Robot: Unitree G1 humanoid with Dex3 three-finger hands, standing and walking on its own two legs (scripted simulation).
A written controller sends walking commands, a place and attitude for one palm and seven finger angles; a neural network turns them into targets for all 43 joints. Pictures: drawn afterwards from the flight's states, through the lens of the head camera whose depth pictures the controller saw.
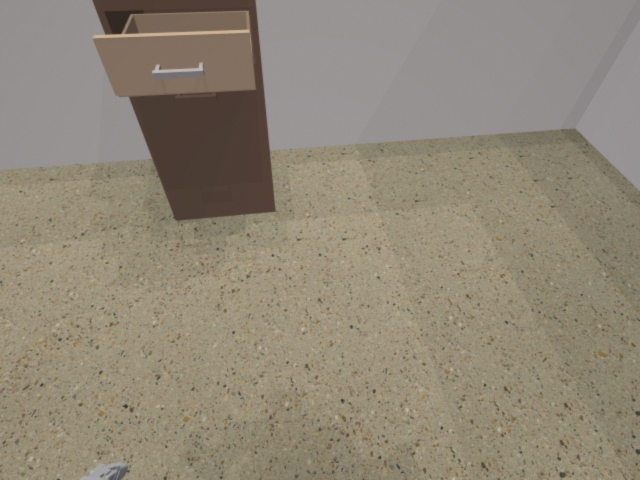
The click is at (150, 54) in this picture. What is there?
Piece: drawer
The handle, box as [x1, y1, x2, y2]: [152, 62, 204, 79]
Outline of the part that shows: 203,64 202,62 199,63 198,68 161,70 159,64 157,64 155,69 152,71 152,74 154,79 203,76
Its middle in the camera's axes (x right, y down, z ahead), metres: -0.38 -0.45 +1.03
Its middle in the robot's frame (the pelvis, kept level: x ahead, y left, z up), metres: +1.05 +0.44 -0.01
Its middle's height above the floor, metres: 0.76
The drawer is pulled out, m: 0.17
